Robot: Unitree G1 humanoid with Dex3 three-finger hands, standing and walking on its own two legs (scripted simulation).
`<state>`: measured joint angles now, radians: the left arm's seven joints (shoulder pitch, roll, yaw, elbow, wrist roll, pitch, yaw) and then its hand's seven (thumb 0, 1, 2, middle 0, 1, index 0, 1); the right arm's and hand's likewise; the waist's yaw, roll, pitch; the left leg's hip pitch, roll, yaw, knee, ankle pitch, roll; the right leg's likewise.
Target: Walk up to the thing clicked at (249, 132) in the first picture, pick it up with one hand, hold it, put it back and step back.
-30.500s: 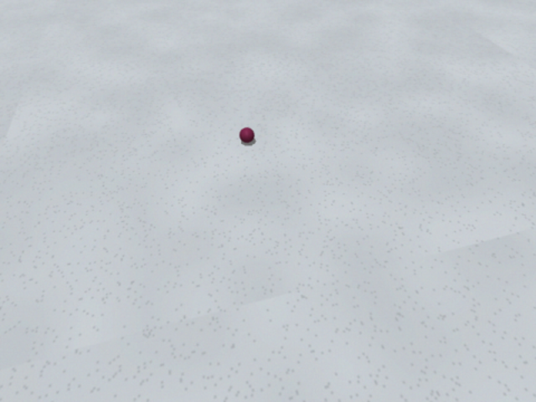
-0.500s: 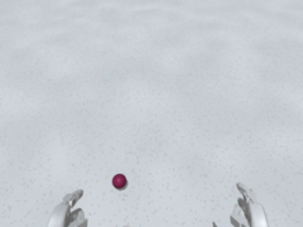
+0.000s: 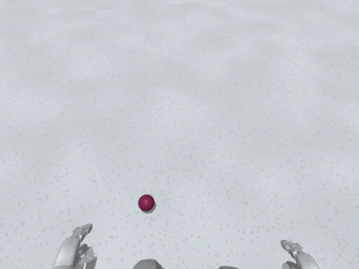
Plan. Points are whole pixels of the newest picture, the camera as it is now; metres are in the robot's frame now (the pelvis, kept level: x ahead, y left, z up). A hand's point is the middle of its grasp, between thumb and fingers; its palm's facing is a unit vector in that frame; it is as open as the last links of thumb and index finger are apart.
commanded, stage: stand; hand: left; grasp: from above
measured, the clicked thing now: (146, 202) +0.52 +0.21 -0.69
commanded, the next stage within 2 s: none
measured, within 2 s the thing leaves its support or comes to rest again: neither
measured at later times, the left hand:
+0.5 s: hand out of the picture +0.04 +0.24 -0.12, palm faces +0.05 -0.95 -0.32, open 7.4 cm
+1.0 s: hand out of the picture +0.05 +0.24 -0.12, palm faces +0.03 -0.94 -0.33, open 7.4 cm
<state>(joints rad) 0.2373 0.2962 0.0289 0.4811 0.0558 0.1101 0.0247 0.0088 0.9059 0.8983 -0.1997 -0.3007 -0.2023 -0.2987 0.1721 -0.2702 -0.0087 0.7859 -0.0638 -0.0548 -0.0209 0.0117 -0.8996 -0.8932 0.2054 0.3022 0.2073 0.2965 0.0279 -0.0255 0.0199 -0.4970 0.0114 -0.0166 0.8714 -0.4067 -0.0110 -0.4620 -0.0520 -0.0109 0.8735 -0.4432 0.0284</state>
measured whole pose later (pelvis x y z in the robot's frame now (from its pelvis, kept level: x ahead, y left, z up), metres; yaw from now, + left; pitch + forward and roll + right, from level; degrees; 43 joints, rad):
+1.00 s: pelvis +0.00 +0.00 +0.05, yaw +1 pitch -4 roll +0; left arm 0.15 0.31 0.04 1.16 0.03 0.00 0.01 0.00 0.91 0.90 -0.20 -0.30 -0.20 -0.30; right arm 0.15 -0.31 -0.02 1.13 -0.02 0.01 -0.01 0.01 -0.90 -0.89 0.20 0.30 0.20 0.30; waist 0.01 0.01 0.07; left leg -0.15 0.02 -0.03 0.40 -0.18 -0.02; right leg -0.10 -0.03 -0.04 0.37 -0.20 0.03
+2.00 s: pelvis +0.01 -0.01 +0.05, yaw +0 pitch -3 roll +0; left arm 0.11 0.33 0.04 1.16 0.02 -0.01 0.00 0.00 0.91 0.90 -0.20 -0.30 -0.20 -0.30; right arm 0.11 -0.33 0.00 1.14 -0.01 0.00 0.00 0.01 -0.90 -0.89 0.20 0.30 0.20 0.30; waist 0.00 0.01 0.06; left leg -0.13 0.04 -0.03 0.35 -0.17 -0.03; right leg -0.08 -0.02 -0.04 0.33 -0.19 0.02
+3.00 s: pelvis -0.09 +0.01 +0.02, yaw -4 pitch -2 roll +0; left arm 0.12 0.39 0.08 0.90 0.02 0.05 0.01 0.01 0.91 0.90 -0.20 -0.30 -0.20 -0.30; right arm 0.11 -0.35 -0.04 0.85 -0.02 0.03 -0.01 0.01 -0.90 -0.89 0.21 0.30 0.21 0.30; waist -0.01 -0.03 0.21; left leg -0.38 0.02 0.06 0.65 -0.25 0.03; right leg -0.33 0.04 0.09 0.87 -0.50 0.01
